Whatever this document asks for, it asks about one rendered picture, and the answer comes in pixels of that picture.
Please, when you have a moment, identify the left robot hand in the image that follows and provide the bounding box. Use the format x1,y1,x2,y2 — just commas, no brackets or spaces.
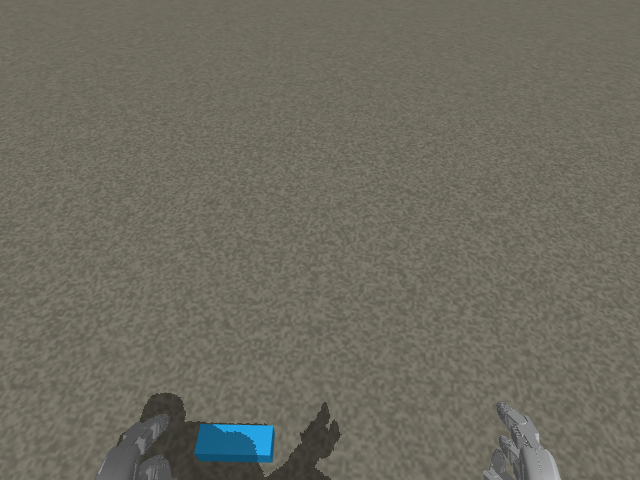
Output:
94,414,177,480

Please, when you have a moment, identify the carton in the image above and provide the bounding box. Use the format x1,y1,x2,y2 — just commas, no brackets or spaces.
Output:
194,424,275,463

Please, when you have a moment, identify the right robot hand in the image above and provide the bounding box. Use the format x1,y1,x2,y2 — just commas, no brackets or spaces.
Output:
483,402,561,480

